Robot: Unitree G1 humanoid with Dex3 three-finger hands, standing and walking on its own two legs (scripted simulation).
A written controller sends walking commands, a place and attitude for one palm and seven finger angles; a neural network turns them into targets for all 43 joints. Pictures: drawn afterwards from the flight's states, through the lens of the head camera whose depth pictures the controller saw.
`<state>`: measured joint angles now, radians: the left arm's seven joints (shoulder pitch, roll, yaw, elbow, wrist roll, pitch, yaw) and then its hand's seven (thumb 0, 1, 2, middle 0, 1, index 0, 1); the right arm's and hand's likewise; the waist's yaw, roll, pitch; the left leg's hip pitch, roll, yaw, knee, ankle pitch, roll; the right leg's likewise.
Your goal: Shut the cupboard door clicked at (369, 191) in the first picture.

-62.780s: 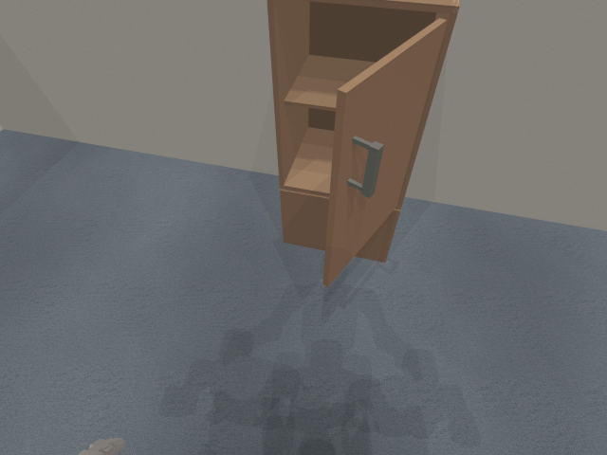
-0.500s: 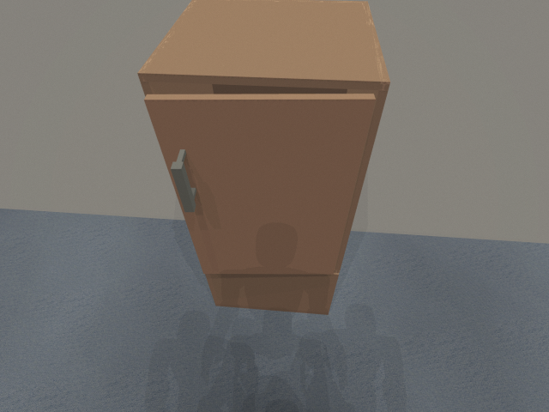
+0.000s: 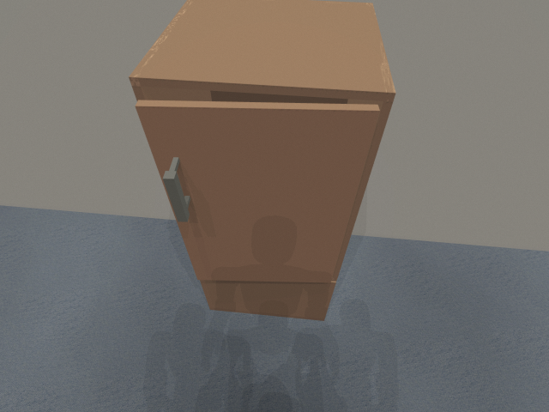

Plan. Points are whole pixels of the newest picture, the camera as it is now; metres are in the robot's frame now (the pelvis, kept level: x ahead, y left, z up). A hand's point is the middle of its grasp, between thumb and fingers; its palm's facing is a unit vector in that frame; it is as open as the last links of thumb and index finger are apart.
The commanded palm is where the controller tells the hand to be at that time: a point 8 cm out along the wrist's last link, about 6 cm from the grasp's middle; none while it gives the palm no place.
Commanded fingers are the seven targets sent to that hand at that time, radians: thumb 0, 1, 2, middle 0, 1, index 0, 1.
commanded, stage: look again from close up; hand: left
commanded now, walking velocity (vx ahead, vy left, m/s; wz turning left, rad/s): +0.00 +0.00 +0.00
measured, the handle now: (179, 190) +0.50 +0.22 +0.00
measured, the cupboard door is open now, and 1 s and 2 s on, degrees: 4 4 4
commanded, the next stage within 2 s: raise the hand and make a fist in 0.16 s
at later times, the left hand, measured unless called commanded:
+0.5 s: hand (162, 347) +0.21 +0.17 -0.01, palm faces +0.17 -0.99 -0.02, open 7.0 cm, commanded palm +0.12 +0.23 -0.06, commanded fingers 0.00 0.90 0.90 -0.42 -0.54 -0.42 -0.54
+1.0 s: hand (155, 382) +0.17 +0.18 -0.05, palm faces +0.00 -1.00 -0.02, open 4.6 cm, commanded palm +0.13 +0.24 -0.04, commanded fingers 0.00 0.90 0.90 -0.88 -1.04 -0.88 -1.04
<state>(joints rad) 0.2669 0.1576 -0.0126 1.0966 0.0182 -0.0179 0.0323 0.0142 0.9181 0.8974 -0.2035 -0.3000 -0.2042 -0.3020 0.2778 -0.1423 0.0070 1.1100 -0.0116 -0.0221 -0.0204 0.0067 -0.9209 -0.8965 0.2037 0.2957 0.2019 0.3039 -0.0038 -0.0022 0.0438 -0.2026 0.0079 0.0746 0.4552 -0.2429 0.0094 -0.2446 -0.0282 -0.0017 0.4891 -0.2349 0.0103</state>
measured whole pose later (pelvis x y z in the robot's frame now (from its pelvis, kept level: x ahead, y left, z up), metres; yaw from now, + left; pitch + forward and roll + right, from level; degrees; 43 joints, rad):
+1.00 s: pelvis -0.04 -0.01 -0.10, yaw +3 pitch +14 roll -2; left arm 0.40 0.24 0.16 -0.08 -0.30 -0.29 -0.30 0.02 0.90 0.90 -0.71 -0.85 -0.71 -0.85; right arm 0.25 -0.17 0.03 0.53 0.03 -0.21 -0.06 0.01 -0.90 -0.90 0.21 0.30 0.21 0.30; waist 0.01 0.04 -0.12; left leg -0.95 0.04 -0.03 1.23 -0.52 -0.01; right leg -0.92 -0.02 -0.09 1.18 -0.49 -0.01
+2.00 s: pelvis -0.01 -0.01 -0.07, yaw +3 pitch +12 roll -2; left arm 0.38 0.25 0.17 -0.06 -0.30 -0.30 -0.27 0.02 0.90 0.90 -1.30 -1.50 -1.30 -1.50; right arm 0.29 -0.26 0.02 0.48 0.03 -0.17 -0.06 0.01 -0.91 -0.90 0.21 0.30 0.20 0.30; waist -0.01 0.03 -0.11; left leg -0.77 0.03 -0.02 1.06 -0.50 -0.01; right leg -0.75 -0.02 -0.08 1.02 -0.48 -0.01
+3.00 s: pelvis -0.02 -0.01 -0.07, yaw +2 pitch +13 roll +0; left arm -0.24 0.25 0.18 0.47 -0.21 -0.33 -0.20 0.02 0.90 0.90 -1.30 -1.50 -1.30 -1.50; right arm 0.27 -0.26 0.02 0.59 0.02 -0.11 -0.04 0.01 -0.91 -0.90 0.21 0.30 0.20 0.30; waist -0.04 0.02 -0.10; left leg -0.77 0.03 0.01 1.01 -0.46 -0.01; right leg -0.78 -0.02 -0.05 1.00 -0.45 -0.01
